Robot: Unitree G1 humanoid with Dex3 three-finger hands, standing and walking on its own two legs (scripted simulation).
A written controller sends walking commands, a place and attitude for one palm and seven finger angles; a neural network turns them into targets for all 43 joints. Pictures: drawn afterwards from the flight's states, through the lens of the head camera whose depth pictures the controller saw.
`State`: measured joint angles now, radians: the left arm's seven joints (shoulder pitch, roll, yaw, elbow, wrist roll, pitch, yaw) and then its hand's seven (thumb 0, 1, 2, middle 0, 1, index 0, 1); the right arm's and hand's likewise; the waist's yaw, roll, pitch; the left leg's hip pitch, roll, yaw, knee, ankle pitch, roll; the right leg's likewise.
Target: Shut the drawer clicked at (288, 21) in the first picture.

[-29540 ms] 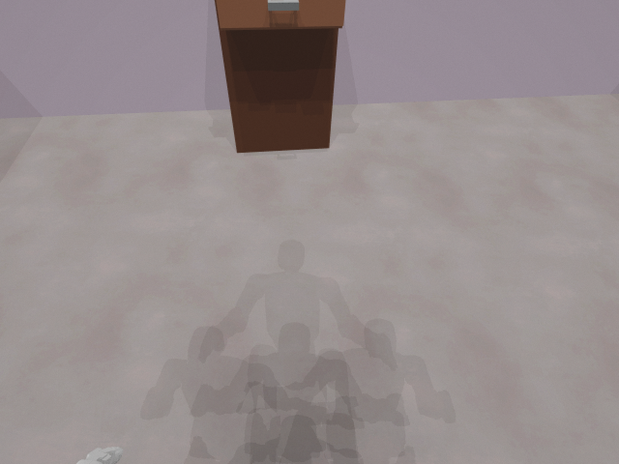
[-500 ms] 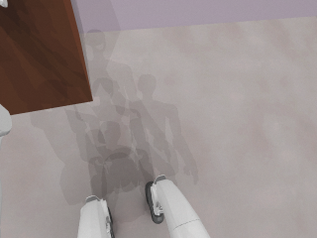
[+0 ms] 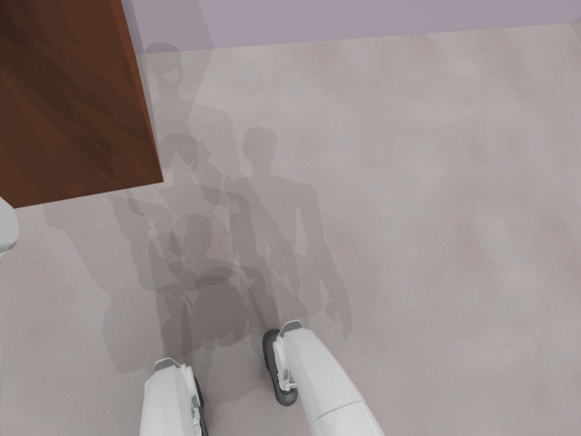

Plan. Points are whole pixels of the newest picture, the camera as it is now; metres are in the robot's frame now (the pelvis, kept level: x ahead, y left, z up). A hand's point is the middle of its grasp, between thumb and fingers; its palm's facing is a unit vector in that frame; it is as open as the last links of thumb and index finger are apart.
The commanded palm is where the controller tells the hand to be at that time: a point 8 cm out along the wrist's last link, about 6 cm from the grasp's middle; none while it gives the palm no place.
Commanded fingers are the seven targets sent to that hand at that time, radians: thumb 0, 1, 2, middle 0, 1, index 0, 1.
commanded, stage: pull the fist back off the drawer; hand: left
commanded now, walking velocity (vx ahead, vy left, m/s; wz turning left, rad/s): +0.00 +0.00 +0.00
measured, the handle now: out of the picture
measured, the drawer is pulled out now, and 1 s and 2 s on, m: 0.00 0.00 0.00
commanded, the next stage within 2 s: draw the hand back to the body in 0.40 s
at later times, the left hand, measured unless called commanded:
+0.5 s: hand out of the picture +0.58 +0.18 +0.10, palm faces +0.08 -1.00 -0.02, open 3.2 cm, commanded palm +0.55 +0.21 +0.10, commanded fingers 0.00 0.90 0.90 -1.40 -1.60 -1.40 -1.60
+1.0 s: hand out of the picture +0.43 +0.20 +0.17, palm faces +0.07 -1.00 -0.04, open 3.2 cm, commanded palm +0.38 +0.24 +0.18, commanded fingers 0.00 0.90 0.90 -1.40 -1.60 -1.40 -1.60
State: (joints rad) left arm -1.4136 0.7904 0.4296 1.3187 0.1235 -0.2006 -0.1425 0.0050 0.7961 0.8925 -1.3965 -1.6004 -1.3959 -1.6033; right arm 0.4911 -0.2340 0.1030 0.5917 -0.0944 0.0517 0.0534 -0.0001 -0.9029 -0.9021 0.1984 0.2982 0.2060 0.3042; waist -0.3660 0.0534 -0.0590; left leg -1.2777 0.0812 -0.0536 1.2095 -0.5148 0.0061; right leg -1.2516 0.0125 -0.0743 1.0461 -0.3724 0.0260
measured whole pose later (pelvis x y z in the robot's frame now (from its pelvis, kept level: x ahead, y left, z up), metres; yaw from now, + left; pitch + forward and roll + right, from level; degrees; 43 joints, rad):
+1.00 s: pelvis +0.03 -0.01 +0.07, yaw +3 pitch +11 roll -2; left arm -0.43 0.32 0.26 0.63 -0.19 -0.27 -0.20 0.01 0.90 0.90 -1.40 -1.60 -1.40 -1.60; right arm 0.33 -0.26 0.01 0.56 0.03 0.04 -0.01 0.01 -0.90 -0.90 0.20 0.30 0.20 0.30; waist -0.07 0.03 -0.10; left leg -0.58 0.05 0.01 0.82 -0.44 -0.01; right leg -0.61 -0.01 -0.03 0.75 -0.34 0.02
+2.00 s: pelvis +0.04 -0.02 +0.11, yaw +4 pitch -5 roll -1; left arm 0.49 0.31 0.28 -0.43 -0.03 -0.12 0.10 0.01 0.89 0.90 -1.40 -1.60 -1.40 -1.60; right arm 0.20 -0.22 0.02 0.64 -0.03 -0.16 -0.09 0.01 -0.90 -0.90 0.20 0.30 0.20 0.30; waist 0.08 0.07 0.04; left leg -0.04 0.04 0.01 0.39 -0.27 -0.02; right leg -0.07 -0.01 -0.04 0.37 -0.20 0.01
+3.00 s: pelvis -0.08 -0.02 +0.08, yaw +7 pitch -1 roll +0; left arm 0.58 0.40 0.44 -0.56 0.04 -0.32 0.14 0.01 0.89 0.90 -1.41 -1.60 -1.40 -1.60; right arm 0.25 -0.22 -0.01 0.56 -0.01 -0.13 -0.08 0.01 -0.90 -0.90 0.20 0.30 0.21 0.30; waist -0.02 -0.01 0.05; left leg -0.47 0.01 0.01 0.71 -0.31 0.04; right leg -0.46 0.00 0.04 0.63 -0.15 0.03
